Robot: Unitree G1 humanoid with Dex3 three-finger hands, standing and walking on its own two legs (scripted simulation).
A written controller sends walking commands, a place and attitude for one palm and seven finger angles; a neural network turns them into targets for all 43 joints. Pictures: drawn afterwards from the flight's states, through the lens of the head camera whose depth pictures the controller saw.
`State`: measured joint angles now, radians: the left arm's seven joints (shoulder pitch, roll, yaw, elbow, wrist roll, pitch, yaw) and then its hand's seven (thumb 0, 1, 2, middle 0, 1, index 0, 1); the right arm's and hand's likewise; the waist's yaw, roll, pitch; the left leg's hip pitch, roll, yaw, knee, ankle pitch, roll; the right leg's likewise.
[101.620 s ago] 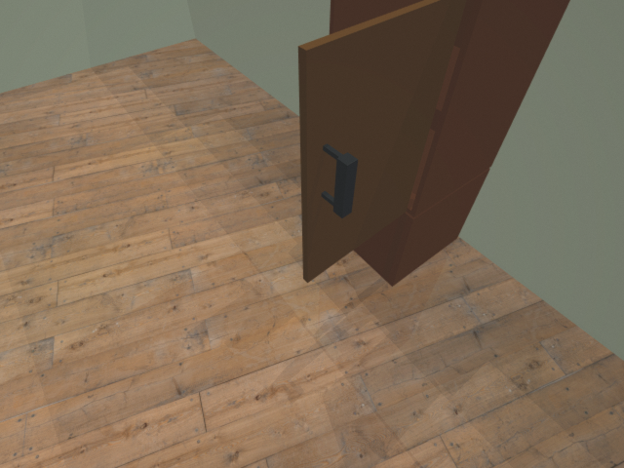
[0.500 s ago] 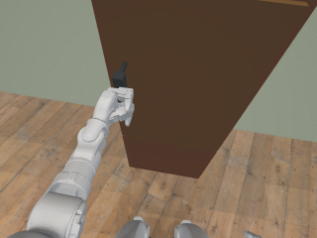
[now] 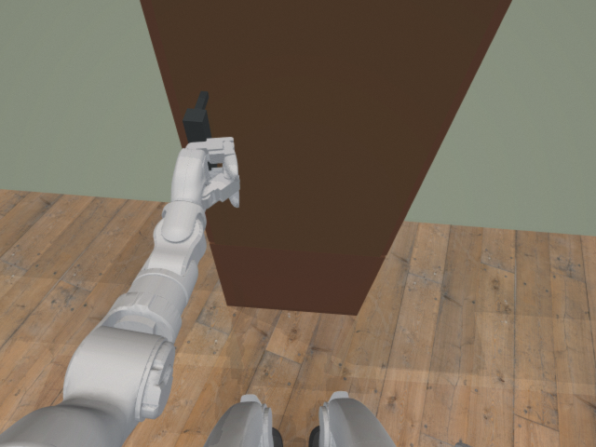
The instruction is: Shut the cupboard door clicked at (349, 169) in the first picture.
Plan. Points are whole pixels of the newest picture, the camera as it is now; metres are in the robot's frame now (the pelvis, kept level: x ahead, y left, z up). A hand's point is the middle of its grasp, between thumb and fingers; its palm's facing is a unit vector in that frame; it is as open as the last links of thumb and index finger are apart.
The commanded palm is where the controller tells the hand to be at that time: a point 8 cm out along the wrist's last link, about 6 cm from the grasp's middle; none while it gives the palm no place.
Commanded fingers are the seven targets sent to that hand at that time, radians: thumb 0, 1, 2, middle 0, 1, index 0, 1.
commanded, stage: pull the fist back off the door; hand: left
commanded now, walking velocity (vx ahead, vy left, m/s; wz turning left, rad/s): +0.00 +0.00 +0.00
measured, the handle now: (206, 141) +0.54 +0.12 +0.09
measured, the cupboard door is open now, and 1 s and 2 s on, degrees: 0 0 0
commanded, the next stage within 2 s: draw the hand back to the body in 0.48 s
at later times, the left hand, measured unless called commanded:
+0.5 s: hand (226, 221) +0.39 +0.08 +0.09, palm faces -0.11 -0.99 -0.01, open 3.1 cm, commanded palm +0.37 +0.13 +0.09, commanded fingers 0.00 0.90 0.90 -1.30 -1.50 -1.30 -1.50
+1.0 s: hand (187, 227) +0.34 +0.11 +0.14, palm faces -0.08 -0.99 -0.06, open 3.1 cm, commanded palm +0.32 +0.18 +0.15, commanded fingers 0.00 0.90 0.90 -1.27 -1.47 -1.27 -1.47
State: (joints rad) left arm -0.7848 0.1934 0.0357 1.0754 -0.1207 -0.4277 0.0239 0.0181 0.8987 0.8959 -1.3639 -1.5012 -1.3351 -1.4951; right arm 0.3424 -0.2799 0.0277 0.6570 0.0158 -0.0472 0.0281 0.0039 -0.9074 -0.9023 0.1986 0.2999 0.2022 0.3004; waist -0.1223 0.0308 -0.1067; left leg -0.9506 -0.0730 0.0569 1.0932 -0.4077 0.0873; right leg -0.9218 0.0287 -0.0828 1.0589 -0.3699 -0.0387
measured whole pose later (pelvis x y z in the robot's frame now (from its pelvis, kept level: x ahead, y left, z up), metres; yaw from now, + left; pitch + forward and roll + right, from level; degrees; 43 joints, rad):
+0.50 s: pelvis +0.08 -0.02 +0.03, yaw -1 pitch +11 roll -2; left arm -0.06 0.14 -0.08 0.34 -0.15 -0.39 -0.03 0.02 0.90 0.90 -1.30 -1.50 -1.30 -1.50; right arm 0.27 -0.27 0.01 0.51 0.05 0.00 0.03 0.01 -0.91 -0.90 0.20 0.30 0.20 0.30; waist -0.01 0.04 -0.11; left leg -0.69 -0.06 0.04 0.95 -0.45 0.10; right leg -0.67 0.07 -0.06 0.92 -0.44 -0.06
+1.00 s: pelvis +0.10 -0.03 +0.05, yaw +0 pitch +7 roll -1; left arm 0.28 0.23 0.03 -0.12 -0.23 -0.16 -0.18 0.02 0.90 0.90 -1.30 -1.50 -1.30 -1.50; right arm 0.27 -0.26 0.05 0.45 0.07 0.00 -0.03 0.01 -0.91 -0.90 0.20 0.30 0.20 0.30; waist 0.01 0.06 -0.10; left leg -0.51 -0.06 0.01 0.84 -0.44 0.07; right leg -0.49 0.07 -0.08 0.80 -0.44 -0.08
